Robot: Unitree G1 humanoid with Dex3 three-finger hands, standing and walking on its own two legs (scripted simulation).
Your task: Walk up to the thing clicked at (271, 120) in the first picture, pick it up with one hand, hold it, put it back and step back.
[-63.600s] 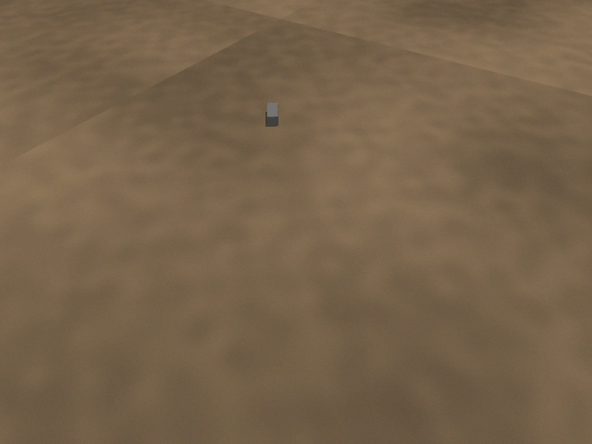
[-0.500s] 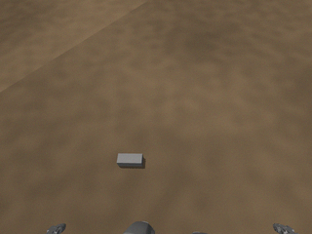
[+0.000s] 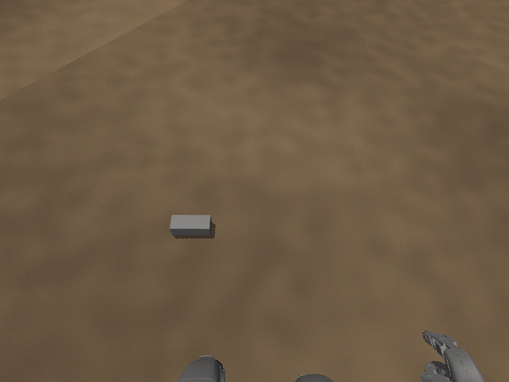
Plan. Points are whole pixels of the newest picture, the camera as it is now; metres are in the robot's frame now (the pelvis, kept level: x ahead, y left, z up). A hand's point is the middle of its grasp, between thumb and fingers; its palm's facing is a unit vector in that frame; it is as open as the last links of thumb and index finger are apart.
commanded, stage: step back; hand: left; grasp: from above
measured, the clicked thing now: (191, 225) +0.74 +0.29 -0.73
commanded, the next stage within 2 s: none
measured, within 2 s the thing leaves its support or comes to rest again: neither
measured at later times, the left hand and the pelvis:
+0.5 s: hand out of the picture -0.04 +0.25 -0.15, palm faces +0.10 -0.92 -0.38, open 7.4 cm; pelvis -0.16 -0.02 +0.00, yaw +6 degrees
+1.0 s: hand out of the picture -0.29 +0.20 -0.13, palm faces +0.04 -0.90 -0.44, open 7.4 cm; pelvis -0.32 -0.07 +0.01, yaw +1 degrees
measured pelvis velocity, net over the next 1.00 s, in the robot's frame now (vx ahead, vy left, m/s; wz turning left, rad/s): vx -0.32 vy -0.07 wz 0.01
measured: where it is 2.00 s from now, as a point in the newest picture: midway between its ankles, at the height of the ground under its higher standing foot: outside the picture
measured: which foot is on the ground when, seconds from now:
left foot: down 0.00-0.08, up 0.10-0.42, down 0.44-0.88, up 0.90-1.00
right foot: up 0.00-0.02, down 0.04-0.46, up 0.48-0.82, down 0.84-1.00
